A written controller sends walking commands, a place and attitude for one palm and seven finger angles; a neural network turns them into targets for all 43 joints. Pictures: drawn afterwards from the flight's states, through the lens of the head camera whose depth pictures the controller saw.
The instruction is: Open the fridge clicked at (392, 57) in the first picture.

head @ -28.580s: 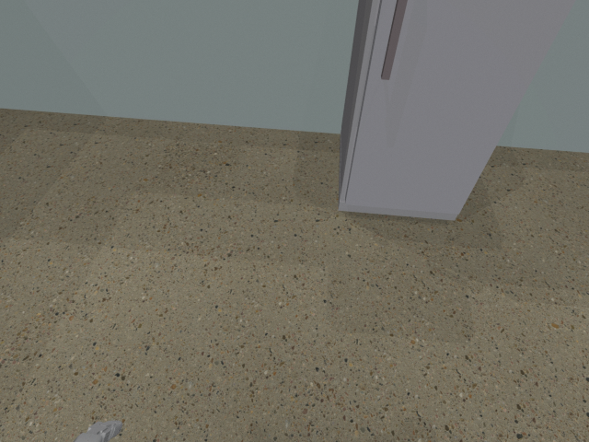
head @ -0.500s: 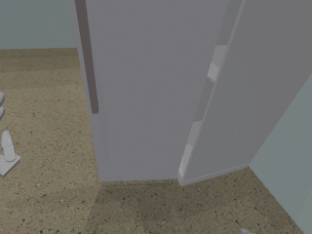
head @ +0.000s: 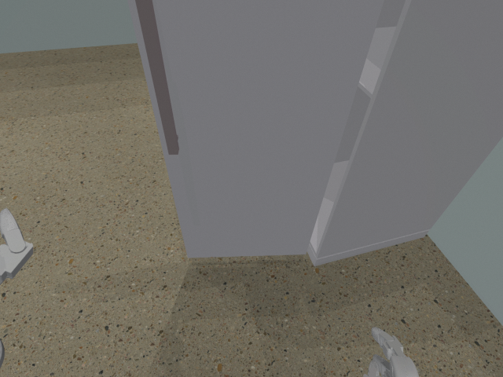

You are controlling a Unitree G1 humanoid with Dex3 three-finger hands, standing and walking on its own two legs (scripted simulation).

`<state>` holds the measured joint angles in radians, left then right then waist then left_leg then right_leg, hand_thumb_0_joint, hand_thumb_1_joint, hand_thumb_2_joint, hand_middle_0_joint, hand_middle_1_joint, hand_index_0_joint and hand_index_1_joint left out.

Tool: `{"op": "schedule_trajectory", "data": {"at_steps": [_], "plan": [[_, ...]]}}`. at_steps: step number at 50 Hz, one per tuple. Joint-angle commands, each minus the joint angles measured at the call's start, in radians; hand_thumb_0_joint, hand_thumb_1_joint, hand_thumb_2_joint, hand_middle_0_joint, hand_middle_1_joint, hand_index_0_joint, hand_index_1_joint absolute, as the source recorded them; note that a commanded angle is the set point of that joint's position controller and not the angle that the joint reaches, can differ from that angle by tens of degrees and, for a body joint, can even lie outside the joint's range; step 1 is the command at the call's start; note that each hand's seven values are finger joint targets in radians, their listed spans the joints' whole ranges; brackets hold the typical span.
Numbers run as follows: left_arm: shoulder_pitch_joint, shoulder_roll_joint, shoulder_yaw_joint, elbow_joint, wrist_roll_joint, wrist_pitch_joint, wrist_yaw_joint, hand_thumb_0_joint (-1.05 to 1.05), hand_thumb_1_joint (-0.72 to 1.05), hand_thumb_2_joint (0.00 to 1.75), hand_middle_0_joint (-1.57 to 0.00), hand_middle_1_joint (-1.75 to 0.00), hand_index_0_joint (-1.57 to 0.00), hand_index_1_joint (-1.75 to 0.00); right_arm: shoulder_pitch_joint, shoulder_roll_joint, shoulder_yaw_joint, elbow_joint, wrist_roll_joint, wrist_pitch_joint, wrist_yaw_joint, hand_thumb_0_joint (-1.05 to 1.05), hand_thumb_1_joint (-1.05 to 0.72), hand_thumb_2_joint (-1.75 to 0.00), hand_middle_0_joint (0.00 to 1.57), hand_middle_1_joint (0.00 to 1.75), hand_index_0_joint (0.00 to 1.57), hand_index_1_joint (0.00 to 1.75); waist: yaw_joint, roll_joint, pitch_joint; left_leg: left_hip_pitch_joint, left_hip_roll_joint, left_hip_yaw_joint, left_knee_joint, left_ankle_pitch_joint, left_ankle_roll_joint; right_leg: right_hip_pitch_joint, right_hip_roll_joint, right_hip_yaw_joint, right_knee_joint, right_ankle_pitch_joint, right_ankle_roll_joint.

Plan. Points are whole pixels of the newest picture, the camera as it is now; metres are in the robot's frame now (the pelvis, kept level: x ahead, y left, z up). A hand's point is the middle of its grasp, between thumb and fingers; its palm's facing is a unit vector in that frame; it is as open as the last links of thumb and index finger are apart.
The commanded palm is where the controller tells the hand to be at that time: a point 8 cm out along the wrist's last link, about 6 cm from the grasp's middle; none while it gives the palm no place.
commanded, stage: stop stepping back and stand still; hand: left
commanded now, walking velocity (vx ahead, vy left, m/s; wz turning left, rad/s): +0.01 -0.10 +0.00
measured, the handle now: (160, 68) +0.67 +0.23 +0.17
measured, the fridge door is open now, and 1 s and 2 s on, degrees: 76 76 76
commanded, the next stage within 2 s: let the arm hang, fingers relaxed in 0.58 s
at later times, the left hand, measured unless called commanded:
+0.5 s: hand (67, 213) +0.28 +0.25 +0.17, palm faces +0.35 -0.82 -0.45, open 7.4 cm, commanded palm +0.20 +0.31 +0.19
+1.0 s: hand out of the picture +0.05 +0.19 -0.16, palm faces +0.02 -0.99 -0.17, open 7.1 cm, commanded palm none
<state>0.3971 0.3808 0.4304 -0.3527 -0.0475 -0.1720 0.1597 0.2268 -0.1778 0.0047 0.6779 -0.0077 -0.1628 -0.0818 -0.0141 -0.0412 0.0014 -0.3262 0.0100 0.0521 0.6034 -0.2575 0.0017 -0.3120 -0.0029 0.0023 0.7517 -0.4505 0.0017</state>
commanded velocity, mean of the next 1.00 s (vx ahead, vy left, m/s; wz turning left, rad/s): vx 0.00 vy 0.00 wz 0.00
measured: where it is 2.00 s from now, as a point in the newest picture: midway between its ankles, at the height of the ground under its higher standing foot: outside the picture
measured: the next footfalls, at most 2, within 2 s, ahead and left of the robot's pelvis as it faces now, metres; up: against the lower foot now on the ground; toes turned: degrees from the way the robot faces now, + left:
right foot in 0.02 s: +0.05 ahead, -0.09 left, +0.00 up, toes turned -1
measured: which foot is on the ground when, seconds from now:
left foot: down 0.00-1.00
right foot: up 0.00-0.00, down 0.02-1.00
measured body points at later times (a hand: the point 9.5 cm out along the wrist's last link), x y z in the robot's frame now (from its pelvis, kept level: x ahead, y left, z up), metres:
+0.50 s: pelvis +0.06 +0.01 +0.01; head +0.09 +0.02 +0.46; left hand +0.25 +0.30 +0.19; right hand +0.24 -0.23 -0.06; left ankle +0.04 +0.12 -0.72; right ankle +0.01 -0.10 -0.72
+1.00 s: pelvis +0.00 +0.02 +0.01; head +0.02 +0.03 +0.46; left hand +0.05 +0.24 -0.14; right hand +0.08 -0.24 -0.12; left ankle +0.04 +0.12 -0.72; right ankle +0.01 -0.09 -0.72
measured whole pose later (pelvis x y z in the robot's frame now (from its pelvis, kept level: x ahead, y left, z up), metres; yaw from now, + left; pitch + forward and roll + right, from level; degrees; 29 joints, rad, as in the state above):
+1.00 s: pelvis +0.00 +0.02 +0.01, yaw +2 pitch +0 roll +0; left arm 0.30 0.18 0.00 0.83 0.02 0.07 0.01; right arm 0.23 -0.24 0.01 0.90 -0.04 0.02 0.00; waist -0.02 -0.04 0.03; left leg -0.34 -0.02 0.02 0.56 -0.22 0.03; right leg -0.28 0.00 -0.05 0.57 -0.29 -0.01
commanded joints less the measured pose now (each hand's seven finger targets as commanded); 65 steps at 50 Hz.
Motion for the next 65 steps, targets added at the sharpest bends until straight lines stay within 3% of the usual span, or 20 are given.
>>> {"op": "schedule_trajectory", "data": {"at_steps": [1,4,6,8,10,12,14,18,22,26,33,34,35,38,41,44,49,53,61,65], "plan": [[0.105,0.242,0.125,-0.400,0.014,-0.093,0.003,0.00,0.90,0.90,-0.20,-0.30,-0.20,-0.30,-0.094,-0.153,-0.038,-0.175,0.005,-0.060,0.021,0.00,-0.90,-0.90,0.20,0.30,0.20,0.30,0.028,0.149,-0.079,-0.129,0.125,-0.094,-0.174,-0.223,0.065,0.223,-0.010,0.003,-0.278,0.133,-0.015],[0.132,0.252,0.162,-0.384,0.001,-0.093,0.007,0.00,0.90,0.90,-0.20,-0.30,-0.20,-0.30,-0.086,-0.122,-0.049,-0.166,-0.001,-0.033,0.033,0.00,-0.90,-0.90,0.20,0.30,0.20,0.30,0.025,-0.124,-0.046,-0.196,-0.016,-0.022,0.291,-0.191,0.000,0.093,-0.276,0.494,-0.539,-0.079,-0.177],[0.123,0.228,0.160,-0.351,-0.002,-0.102,0.015,0.00,0.90,0.90,-0.20,-0.30,-0.20,-0.30,-0.084,-0.129,-0.051,-0.173,0.004,-0.022,0.031,0.00,-0.90,-0.90,0.20,0.30,0.20,0.30,0.012,-0.031,-0.038,-0.237,0.019,-0.079,0.357,-0.172,-0.008,0.151,-0.300,0.458,-0.490,0.260,-0.216],[0.111,0.223,0.161,-0.299,0.000,-0.117,0.025,0.00,0.90,0.90,-0.20,-0.30,-0.20,-0.30,-0.066,-0.101,-0.026,-0.158,0.003,-0.017,0.020,0.00,-0.90,-0.90,0.20,0.30,0.20,0.30,0.001,-0.015,-0.075,-0.138,0.049,-0.066,0.101,-0.135,0.002,0.224,-0.254,0.272,-0.338,0.624,-0.183],[0.085,0.204,0.138,-0.237,0.001,-0.119,0.027,0.00,0.90,0.90,-0.20,-0.30,-0.20,-0.30,-0.065,-0.107,-0.023,-0.149,0.001,-0.015,0.004,0.00,-0.90,-0.90,0.20,0.30,0.20,0.30,-0.002,-0.001,-0.134,0.072,0.001,-0.010,-0.144,0.119,0.009,0.208,-0.141,0.115,-0.248,0.646,-0.087],[0.058,0.184,0.102,-0.227,-0.003,-0.113,0.020,0.00,0.90,0.90,-0.20,-0.30,-0.20,-0.30,-0.085,-0.147,-0.044,-0.160,0.008,-0.021,-0.007,0.00,-0.90,-0.90,0.20,0.30,0.20,0.30,0.017,0.104,-0.160,0.254,0.141,-0.157,-0.170,0.469,0.053,0.084,-0.049,0.041,-0.176,0.505,0.004],[0.037,0.170,0.069,-0.223,-0.001,-0.106,0.007,0.00,0.90,0.90,-0.20,-0.30,-0.20,-0.30,-0.088,-0.168,-0.053,-0.178,0.025,-0.012,-0.001,0.00,-0.90,-0.90,0.20,0.30,0.20,0.30,0.031,0.075,-0.137,0.232,0.191,-0.192,-0.159,0.441,0.083,0.065,-0.018,0.044,-0.254,0.304,0.035],[0.030,0.186,0.060,-0.316,0.016,-0.104,0.000,0.00,0.90,0.90,-0.20,-0.30,-0.20,-0.30,-0.095,-0.156,-0.042,-0.191,0.018,-0.012,0.006,0.00,-0.90,-0.90,0.20,0.30,0.20,0.30,0.012,0.073,-0.173,0.188,0.108,-0.097,-0.075,0.654,0.034,0.201,-0.049,0.031,-0.234,0.732,-0.005],[0.140,0.232,0.122,-0.421,0.004,-0.111,0.010,0.00,0.90,0.90,-0.20,-0.30,-0.20,-0.30,-0.089,-0.150,-0.044,-0.220,0.017,-0.006,0.013,0.00,-0.90,-0.90,0.20,0.30,0.20,0.30,0.019,0.145,-0.256,0.209,0.094,-0.069,-0.062,0.716,0.022,0.248,-0.065,0.029,-0.207,0.798,-0.017],[0.254,0.279,0.208,-0.406,-0.010,-0.116,0.016,0.00,0.90,0.90,-0.20,-0.30,-0.20,-0.30,-0.086,-0.147,-0.045,-0.232,0.015,0.016,0.014,0.00,-0.90,-0.90,0.20,0.30,0.20,0.30,0.022,0.173,-0.248,0.170,0.098,-0.075,-0.076,0.662,0.012,0.258,-0.055,0.029,-0.236,0.730,-0.024],[0.202,0.197,0.128,-0.226,-0.023,-0.090,0.006,0.00,0.90,0.90,-0.20,-0.30,-0.20,-0.30,-0.079,-0.156,-0.045,-0.221,0.021,0.040,0.001,0.00,-0.90,-0.90,0.20,0.30,0.20,0.30,0.005,0.085,-0.165,0.131,0.099,-0.068,-0.118,0.454,0.007,0.202,-0.058,0.059,-0.292,0.689,-0.008],[0.059,0.072,-0.321,0.395,0.048,0.070,-0.125,0.00,0.90,0.90,-0.20,-0.30,-0.20,-0.30,-0.188,-0.332,-0.073,-0.077,0.051,-0.007,0.086,0.00,-0.90,-0.90,0.20,0.30,0.20,0.30,-0.022,0.101,-0.067,0.070,0.101,-0.081,0.012,0.471,0.012,0.066,-0.153,0.002,-0.196,0.734,-0.033],[0.026,0.068,-0.304,0.436,0.059,0.144,-0.150,0.00,0.90,0.90,-0.20,-0.30,-0.20,-0.30,-0.121,-0.315,-0.093,-0.056,0.030,0.043,0.089,0.00,-0.90,-0.90,0.20,0.30,0.20,0.30,-0.016,0.103,-0.114,0.101,0.114,-0.096,-0.030,0.374,0.008,0.018,-0.144,0.056,-0.234,0.566,-0.045],[-0.044,0.034,-0.327,0.562,0.070,0.163,-0.168,0.00,0.90,0.90,-0.20,-0.30,-0.20,-0.30,-0.107,-0.282,-0.064,-0.030,0.005,0.090,0.083,0.00,-0.90,-0.90,0.20,0.30,0.20,0.30,0.011,-0.004,-0.067,-0.027,0.149,-0.177,-0.111,0.150,0.062,0.002,-0.100,0.013,-0.231,0.223,-0.032],[-0.116,0.038,-0.349,0.742,0.079,0.162,-0.167,0.00,0.90,0.90,-0.20,-0.30,-0.20,-0.30,-0.104,-0.266,-0.046,0.008,-0.016,0.114,0.081,0.00,-0.90,-0.90,0.20,0.30,0.20,0.30,0.011,-0.158,-0.052,-0.023,0.112,-0.187,-0.113,0.138,0.064,0.017,-0.099,0.053,-0.265,0.186,-0.050],[-0.154,0.015,-0.376,0.913,0.076,0.174,-0.155,0.00,0.90,0.90,-0.20,-0.30,-0.20,-0.30,-0.071,-0.231,-0.035,0.068,-0.028,0.140,0.078,0.00,-0.90,-0.90,0.20,0.30,0.20,0.30,0.002,-0.124,-0.041,0.031,0.069,-0.159,-0.107,0.107,0.055,-0.009,-0.120,0.097,-0.310,0.165,-0.063],[-0.131,-0.012,-0.398,1.126,0.069,0.183,-0.145,0.00,0.90,0.90,-0.20,-0.30,-0.20,-0.30,-0.047,-0.182,-0.020,0.159,-0.027,0.162,0.070,0.00,-0.90,-0.90,0.20,0.30,0.20,0.30,0.008,0.156,-0.006,0.010,0.062,-0.158,-0.199,-0.040,0.046,0.031,-0.089,0.093,-0.355,0.076,-0.052],[-0.084,-0.038,-0.389,1.243,0.066,0.180,-0.143,0.00,0.90,0.90,-0.20,-0.30,-0.20,-0.30,0.005,-0.152,-0.026,0.220,-0.025,0.170,0.058,0.00,-0.90,-0.90,0.20,0.30,0.20,0.30,0.014,0.260,-0.023,-0.019,0.072,-0.166,-0.228,-0.124,0.046,0.092,-0.077,0.069,-0.375,0.088,-0.059],[-0.077,-0.062,-0.399,1.367,0.068,0.175,-0.140,0.00,0.90,0.90,-0.20,-0.30,-0.20,-0.30,0.108,-0.139,-0.042,0.300,-0.017,0.178,0.051,0.00,-0.90,-0.90,0.20,0.30,0.20,0.30,0.000,0.033,0.052,0.005,0.075,-0.165,-0.227,-0.140,0.047,0.010,-0.085,0.079,-0.438,-0.004,-0.061],[-0.076,-0.077,-0.398,1.395,0.067,0.173,-0.136,0.00,0.90,0.90,-0.20,-0.30,-0.20,-0.30,0.125,-0.128,-0.044,0.333,-0.018,0.173,0.050,0.00,-0.90,-0.90,0.20,0.30,0.20,0.30,-0.001,0.010,0.056,0.023,0.080,-0.164,-0.237,-0.121,0.051,-0.005,-0.088,0.080,-0.435,0.000,-0.059]]}}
